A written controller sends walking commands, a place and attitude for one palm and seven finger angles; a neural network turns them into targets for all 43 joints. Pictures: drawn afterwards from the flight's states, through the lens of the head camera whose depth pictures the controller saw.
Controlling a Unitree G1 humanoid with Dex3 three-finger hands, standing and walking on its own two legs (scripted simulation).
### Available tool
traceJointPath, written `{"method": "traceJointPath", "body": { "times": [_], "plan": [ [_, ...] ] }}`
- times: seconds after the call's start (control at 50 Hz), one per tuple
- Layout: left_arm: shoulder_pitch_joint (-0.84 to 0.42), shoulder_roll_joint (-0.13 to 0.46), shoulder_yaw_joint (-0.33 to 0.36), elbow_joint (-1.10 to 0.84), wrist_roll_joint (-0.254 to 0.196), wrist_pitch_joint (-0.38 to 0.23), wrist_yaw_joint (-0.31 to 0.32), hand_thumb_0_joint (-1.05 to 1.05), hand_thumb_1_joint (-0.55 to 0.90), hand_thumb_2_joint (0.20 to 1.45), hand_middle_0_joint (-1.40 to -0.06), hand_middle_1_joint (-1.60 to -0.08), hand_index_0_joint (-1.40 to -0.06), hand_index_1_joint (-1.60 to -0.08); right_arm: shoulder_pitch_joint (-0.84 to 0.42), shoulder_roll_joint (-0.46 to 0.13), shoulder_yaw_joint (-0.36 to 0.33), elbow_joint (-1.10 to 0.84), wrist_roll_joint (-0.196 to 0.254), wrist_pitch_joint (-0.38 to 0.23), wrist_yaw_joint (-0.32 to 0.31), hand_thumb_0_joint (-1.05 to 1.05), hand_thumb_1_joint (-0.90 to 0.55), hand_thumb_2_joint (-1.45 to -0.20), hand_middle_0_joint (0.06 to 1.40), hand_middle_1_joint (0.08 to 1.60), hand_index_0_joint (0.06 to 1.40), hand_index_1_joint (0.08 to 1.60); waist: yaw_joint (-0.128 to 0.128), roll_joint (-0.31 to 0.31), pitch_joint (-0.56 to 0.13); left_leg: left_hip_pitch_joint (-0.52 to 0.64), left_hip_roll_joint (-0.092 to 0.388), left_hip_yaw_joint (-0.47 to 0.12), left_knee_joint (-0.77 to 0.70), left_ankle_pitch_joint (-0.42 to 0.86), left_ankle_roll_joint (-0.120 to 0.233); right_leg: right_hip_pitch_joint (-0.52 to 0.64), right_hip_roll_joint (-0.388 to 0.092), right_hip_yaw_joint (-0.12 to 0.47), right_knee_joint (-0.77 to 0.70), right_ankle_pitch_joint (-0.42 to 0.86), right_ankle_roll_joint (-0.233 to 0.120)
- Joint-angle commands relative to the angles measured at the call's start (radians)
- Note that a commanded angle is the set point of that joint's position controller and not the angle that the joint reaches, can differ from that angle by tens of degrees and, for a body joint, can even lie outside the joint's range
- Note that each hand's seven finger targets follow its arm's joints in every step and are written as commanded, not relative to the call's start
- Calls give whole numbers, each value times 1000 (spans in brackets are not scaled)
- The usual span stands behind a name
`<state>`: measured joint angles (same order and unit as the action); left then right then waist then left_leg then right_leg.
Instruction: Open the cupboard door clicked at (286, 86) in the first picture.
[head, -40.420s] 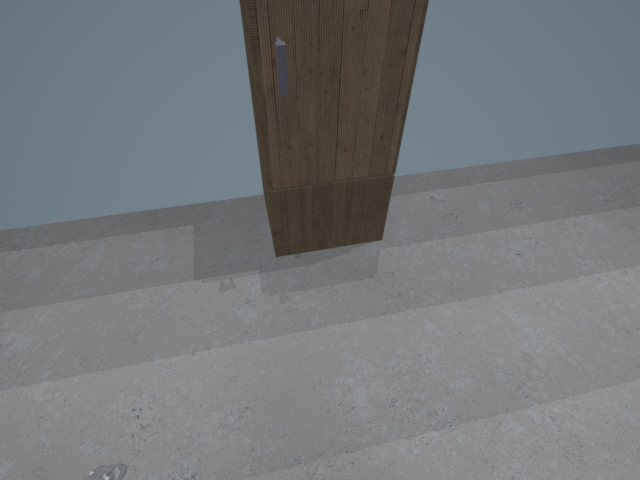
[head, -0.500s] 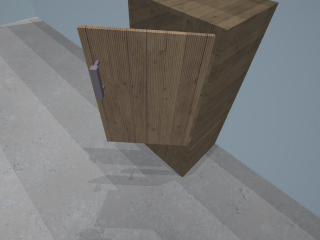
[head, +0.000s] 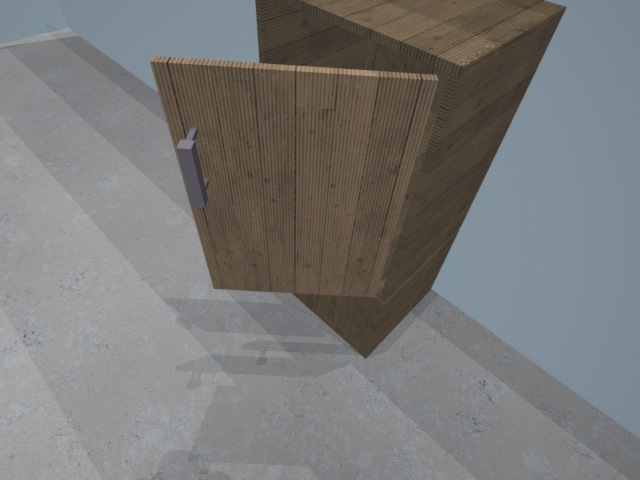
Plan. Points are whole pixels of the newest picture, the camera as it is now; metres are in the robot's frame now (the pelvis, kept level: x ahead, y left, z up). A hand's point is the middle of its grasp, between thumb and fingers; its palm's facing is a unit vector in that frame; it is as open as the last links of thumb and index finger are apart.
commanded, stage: look again from close up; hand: left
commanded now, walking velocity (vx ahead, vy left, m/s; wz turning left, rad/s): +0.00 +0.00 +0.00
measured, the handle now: (196, 167) +0.58 +0.26 +0.04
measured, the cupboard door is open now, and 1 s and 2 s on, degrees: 42 42 42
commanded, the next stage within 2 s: raise the hand with hooked fingers in 0.12 s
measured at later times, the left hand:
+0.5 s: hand (169, 410) +0.19 +0.19 +0.00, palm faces +0.07 -1.00 -0.03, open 7.9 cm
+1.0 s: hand (140, 401) +0.20 +0.23 -0.01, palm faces +0.07 -1.00 -0.05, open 10.8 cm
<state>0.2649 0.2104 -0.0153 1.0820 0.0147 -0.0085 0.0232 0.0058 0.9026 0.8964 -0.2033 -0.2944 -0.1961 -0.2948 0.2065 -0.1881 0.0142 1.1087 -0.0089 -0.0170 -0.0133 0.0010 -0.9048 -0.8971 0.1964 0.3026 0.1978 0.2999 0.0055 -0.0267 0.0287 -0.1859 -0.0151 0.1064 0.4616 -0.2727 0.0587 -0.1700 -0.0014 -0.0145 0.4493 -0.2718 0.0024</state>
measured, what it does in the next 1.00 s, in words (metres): lowers itself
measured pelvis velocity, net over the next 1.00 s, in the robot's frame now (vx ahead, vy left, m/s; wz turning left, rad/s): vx -0.02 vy -0.03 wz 0.07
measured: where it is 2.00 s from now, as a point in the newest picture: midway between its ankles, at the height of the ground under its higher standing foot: outside the picture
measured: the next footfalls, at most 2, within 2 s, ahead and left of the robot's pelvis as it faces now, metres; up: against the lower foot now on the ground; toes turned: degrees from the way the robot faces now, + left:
none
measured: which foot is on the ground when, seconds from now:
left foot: down 0.00-1.00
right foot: down 0.00-1.00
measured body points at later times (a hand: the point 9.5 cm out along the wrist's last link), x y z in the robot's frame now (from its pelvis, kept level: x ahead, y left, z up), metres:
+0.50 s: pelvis -0.02 -0.01 -0.05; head +0.00 -0.01 +0.40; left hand +0.19 +0.25 +0.00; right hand +0.16 -0.25 -0.13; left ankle -0.01 +0.08 -0.74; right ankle +0.01 -0.08 -0.74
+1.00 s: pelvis -0.02 -0.03 -0.06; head +0.04 -0.02 +0.38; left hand +0.19 +0.29 -0.01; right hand +0.15 -0.26 -0.15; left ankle -0.01 +0.08 -0.74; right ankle +0.01 -0.09 -0.74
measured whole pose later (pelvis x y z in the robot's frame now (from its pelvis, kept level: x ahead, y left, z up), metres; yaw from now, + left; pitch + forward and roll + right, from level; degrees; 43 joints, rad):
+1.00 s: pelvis -0.02 -0.03 -0.06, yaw +4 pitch +12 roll -1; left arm 0.22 0.34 0.35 0.23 -0.39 -0.34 -0.45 0.01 0.19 0.59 -0.26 -0.75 -0.25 -0.75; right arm 0.28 -0.25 0.04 0.58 0.05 -0.22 -0.05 0.01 -0.90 -0.90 0.20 0.30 0.20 0.30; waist -0.02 0.03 -0.10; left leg -0.75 0.01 0.02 1.00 -0.47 0.02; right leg -0.75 0.05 -0.14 0.95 -0.42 -0.09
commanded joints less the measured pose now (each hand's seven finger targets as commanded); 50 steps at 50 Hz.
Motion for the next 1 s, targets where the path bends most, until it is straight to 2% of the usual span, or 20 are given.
{"method": "traceJointPath", "body": {
  "times": [0.0, 0.18, 0.2, 0.22, 0.24, 0.26, 0.28, 0.3, 0.32, 0.34, 0.4, 0.42, 0.44, 0.46, 0.52, 0.58, 0.66, 0.72, 0.86, 0.98],
  "plan": [
    [26, 131, 24, -39, 3, -22, 13, 0, 900, 900, -200, -300, -200, -300, 14, -147, -26, -36, -2, -25, -13, 0, -900, -900, 200, 300, 200, 300, -4, 23, -35, 36, 138, -140, -86, 242, 1, -6, -109, 91, -46, 229, -36],
    [-6, 144, 28, -42, 4, -15, 12, 0, 900, 900, -200, -300, -200, -300, -4, -163, -29, -36, -3, -26, -16, 0, -900, -900, 200, 300, 200, 300, -3, 28, -21, 52, 142, -144, -100, 297, 3, -7, -107, 82, -40, 227, -31],
    [52, 78, 13, -20, 8, -17, 55, 0, 900, 900, -200, -300, -200, -300, 9, -154, -27, -95, 10, -21, -15, 0, -900, -900, 200, 300, 200, 300, -14, 147, 33, 38, 172, -121, 48, 640, -38, -84, -129, 85, 4, 342, -9],
    [-659, 428, 322, -1570, -156, -206, 65, 0, 877, 890, -202, -315, -202, -315, 88, -264, -84, -432, 56, -164, -24, 0, -900, -900, 200, 300, 200, 300, -81, 302, -497, 361, 84, -235, -24, 878, -114, -43, -17, -46, 95, 409, -42],
    [-138, 316, 230, -1314, -69, -162, 85, 0, 853, 880, -203, -330, -203, -330, 11, -194, -38, -394, 35, -280, -61, 0, -900, -900, 200, 300, 200, 300, -12, 447, -441, 539, 164, -275, -104, 1027, -120, -218, 10, -53, 269, 42, -44],
    [143, 55, 91, -1157, -121, -42, 95, 0, 830, 870, -205, -345, -205, -345, -24, -142, -48, -382, 44, -304, -54, 0, -900, -900, 200, 300, 200, 300, -29, 349, -282, 345, 120, -226, -135, 876, -171, -261, 12, -75, 348, -83, -37],
    [119, -67, 39, -1109, -158, -41, 66, 0, 807, 860, -207, -360, -207, -360, 42, -141, -66, -365, 44, -299, -35, 0, -900, -900, 200, 300, 200, 300, -55, 161, -117, 227, 118, -189, -106, 776, -141, -310, 1, -59, 310, -85, -21],
    [43, -53, 43, -1131, -177, -87, 29, 0, 783, 850, -208, -375, -208, -375, 11, -175, -87, -432, 28, -303, -21, 0, -900, -900, 200, 300, 200, 300, -50, 59, -25, 73, 109, -192, -14, 635, -110, -341, -10, -67, 247, -84, -20],
    [110, 12, 151, -1024, -188, -141, -11, 0, 760, 840, -210, -390, -210, -390, 5, -197, -107, -450, 19, -292, -13, 0, -900, -900, 200, 300, 200, 300, -33, -71, -39, -31, 90, -187, 69, 471, -105, -355, 4, -87, 183, -46, -26],
    [227, -21, 155, -924, -211, -210, -64, 0, 737, 830, -212, -405, -212, -405, -13, -200, -105, -491, 13, -284, -9, 0, -900, -900, 200, 300, 200, 300, -15, -150, -39, -154, 56, -176, 157, 292, -102, -371, 10, -103, 161, 12, -28],
    [286, 24, 224, -878, -282, -453, -263, 0, 667, 800, -217, -450, -217, -450, -73, -206, -99, -589, 21, -273, 11, 0, -900, -900, 200, 300, 200, 300, 26, -104, -148, -405, -4, -121, 326, 100, -98, -437, -4, -61, 322, 36, -49],
    [266, 54, 252, -855, -295, -535, -330, 0, 643, 790, -218, -465, -218, -465, -83, -209, -106, -607, 23, -277, 14, 0, -900, -900, 200, 300, 200, 300, 25, -182, -176, -499, -12, -115, 397, 58, -88, -466, -6, -29, 379, 19, -46],
    [265, 54, 242, -843, -302, -599, -393, 0, 620, 780, -220, -480, -220, -480, -96, -208, -108, -638, 30, -284, 18, 0, -900, -900, 200, 300, 200, 300, 24, -203, -190, -584, -20, -107, 445, -7, -80, -487, -12, 15, 405, -48, -41],
    [240, 103, 291, -818, -317, -609, -425, 0, 597, 770, -222, -495, -222, -495, -91, -211, -111, -666, 41, -280, 20, 0, -900, -900, 200, 300, 200, 300, 40, -145, -193, -633, -23, -107, 460, -56, -78, -501, -15, 48, 419, -125, -48],
    [80, 210, 381, -1015, -380, -563, -440, 0, 527, 740, -227, -540, -227, -540, -109, -213, -98, -767, 59, -272, 1, 0, -900, -900, 200, 300, 200, 300, 56, 0, -320, -690, -29, -83, 499, -185, -47, -470, -29, 144, 383, -369, -30],
    [-101, 248, 380, -1255, -385, -563, -391, 0, 457, 710, -232, -585, -232, -585, -50, -191, -86, -781, 57, -265, -24, 0, -900, -900, 200, 300, 200, 300, 15, 70, -396, -638, -2, -107, 521, -190, -26, -463, -20, 179, 349, -425, -23],
    [-154, 227, 296, -1309, -356, -569, -369, 0, 363, 670, -238, -645, -238, -645, -4, -195, -61, -726, 49, -275, -50, 0, -900, -900, 200, 300, 200, 300, -61, 89, -327, -609, 16, -137, 543, -123, -12, -498, 0, 148, 352, -286, -20],
    [-138, 245, 302, -1188, -350, -520, -410, 0, 293, 640, -243, -690, -243, -690, 4, -201, -53, -685, 56, -280, -63, 0, -900, -900, 200, 300, 200, 300, -71, 78, -293, -634, 18, -139, 545, -110, -12, -478, -10, 150, 327, -249, -10],
    [-63, 338, 482, -1025, -430, -368, -467, 0, 130, 570, -255, -795, -255, -795, -6, -197, -40, -695, 60, -259, -63, 0, -900, -900, 200, 300, 200, 300, 14, 5, -366, -645, 12, -149, 500, -13, -31, -245, -65, 217, 280, -26, 44],
    [-91, 298, 445, -1047, -423, -420, -475, 0, -10, 510, -265, -885, -265, -885, 21, -206, -47, -692, 55, -280, -47, 0, -900, -900, 200, 300, 200, 300, 6, 21, -366, -562, 10, -142, 434, 47, -26, -266, -40, 145, 297, 61, 28]
  ]
}}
